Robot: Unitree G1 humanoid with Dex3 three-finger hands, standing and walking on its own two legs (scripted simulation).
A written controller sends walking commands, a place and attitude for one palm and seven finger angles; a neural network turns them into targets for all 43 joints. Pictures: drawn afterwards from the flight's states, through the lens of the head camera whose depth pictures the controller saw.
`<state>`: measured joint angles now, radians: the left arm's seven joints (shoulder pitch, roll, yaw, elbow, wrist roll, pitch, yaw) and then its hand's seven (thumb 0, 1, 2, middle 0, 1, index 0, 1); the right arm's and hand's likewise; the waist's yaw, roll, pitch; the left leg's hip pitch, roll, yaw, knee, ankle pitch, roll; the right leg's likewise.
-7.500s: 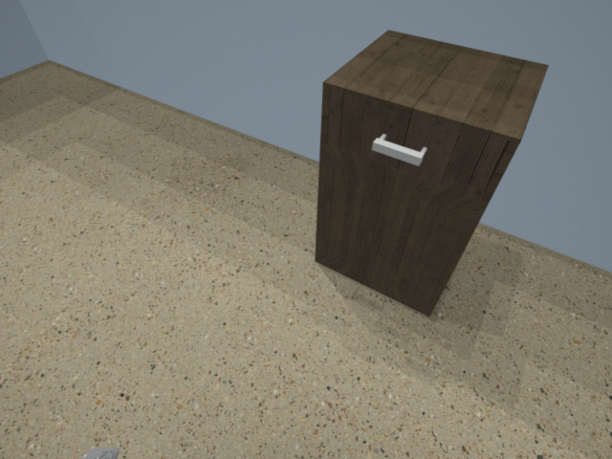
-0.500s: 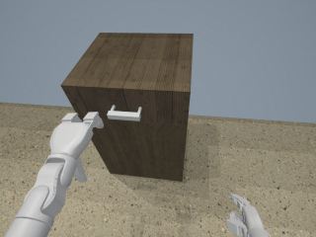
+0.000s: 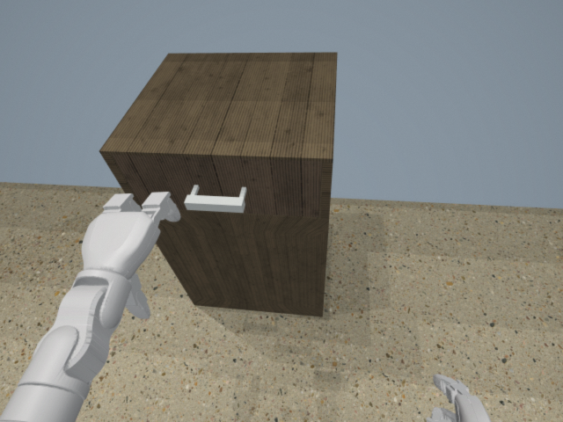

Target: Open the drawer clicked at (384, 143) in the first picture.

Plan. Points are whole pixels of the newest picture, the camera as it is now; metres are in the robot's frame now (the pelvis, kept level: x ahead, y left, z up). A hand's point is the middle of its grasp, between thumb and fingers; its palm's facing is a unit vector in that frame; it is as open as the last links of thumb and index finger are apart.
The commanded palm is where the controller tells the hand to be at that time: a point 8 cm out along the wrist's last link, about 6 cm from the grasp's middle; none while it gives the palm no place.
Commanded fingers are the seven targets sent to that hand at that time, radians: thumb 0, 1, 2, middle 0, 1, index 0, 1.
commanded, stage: move the hooked fingers above the handle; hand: left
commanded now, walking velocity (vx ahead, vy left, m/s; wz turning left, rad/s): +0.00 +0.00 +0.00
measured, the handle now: (217, 196) +0.56 +0.23 -0.08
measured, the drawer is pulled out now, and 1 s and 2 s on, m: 0.00 0.00 0.00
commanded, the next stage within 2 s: none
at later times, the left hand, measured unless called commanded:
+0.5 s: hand (167, 236) +0.36 +0.23 +0.04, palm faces -0.06 -0.03 -1.00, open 13.8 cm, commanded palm +0.36 +0.23 +0.10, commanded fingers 0.00 -0.50 0.30 -0.30 -1.20 -0.30 -1.20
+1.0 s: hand (190, 214) +0.44 +0.23 +0.01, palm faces -0.07 -0.02 -1.00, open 13.8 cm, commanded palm +0.42 +0.23 +0.07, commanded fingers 0.00 -0.50 0.30 -0.30 -1.20 -0.30 -1.20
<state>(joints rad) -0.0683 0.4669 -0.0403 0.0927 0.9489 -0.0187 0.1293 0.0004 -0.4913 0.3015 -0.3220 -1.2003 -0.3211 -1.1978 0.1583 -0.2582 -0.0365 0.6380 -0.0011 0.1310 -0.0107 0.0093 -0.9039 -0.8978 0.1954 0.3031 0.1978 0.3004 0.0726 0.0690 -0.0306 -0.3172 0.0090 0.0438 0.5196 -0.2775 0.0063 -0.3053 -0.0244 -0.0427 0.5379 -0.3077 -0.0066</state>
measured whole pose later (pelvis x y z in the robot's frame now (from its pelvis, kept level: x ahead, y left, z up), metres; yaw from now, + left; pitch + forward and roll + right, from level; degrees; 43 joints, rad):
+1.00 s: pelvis +0.00 +0.00 -0.02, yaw -1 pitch +14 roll +0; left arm -0.62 0.47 -0.02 0.88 1.08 -0.12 0.26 0.00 -0.49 0.30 -0.32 -1.20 -0.32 -1.20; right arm 0.32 -0.25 -0.08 0.69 0.00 0.14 -0.02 0.01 -0.90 -0.90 0.20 0.30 0.20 0.30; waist -0.05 0.04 -0.12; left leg -0.60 0.03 0.06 0.70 -0.34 0.01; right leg -0.59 -0.01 -0.02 0.69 -0.35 -0.01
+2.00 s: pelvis -0.01 +0.02 -0.05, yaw -2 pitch +24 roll -3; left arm -0.95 0.56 -0.01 1.18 1.13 -0.10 0.30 0.00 -0.49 0.30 -0.32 -1.20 -0.33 -1.20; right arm 0.40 -0.25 -0.05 0.72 -0.04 0.12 -0.01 0.00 -0.90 -0.90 0.20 0.30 0.20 0.30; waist -0.17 0.05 -0.15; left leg -0.91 0.05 0.03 0.90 -0.41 0.03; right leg -0.86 0.01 -0.04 0.83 -0.39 0.01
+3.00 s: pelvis -0.03 +0.02 -0.07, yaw -2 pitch +28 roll -3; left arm -0.99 0.61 0.00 1.20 1.15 -0.14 0.28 0.00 -0.49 0.30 -0.32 -1.20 -0.31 -1.22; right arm 0.38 -0.26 -0.03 0.68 -0.05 0.10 -0.03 0.00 -0.90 -0.90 0.20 0.30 0.20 0.30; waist -0.21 0.05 -0.16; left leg -1.11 0.05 0.02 1.06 -0.44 0.03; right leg -1.06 0.01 -0.05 0.99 -0.42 0.01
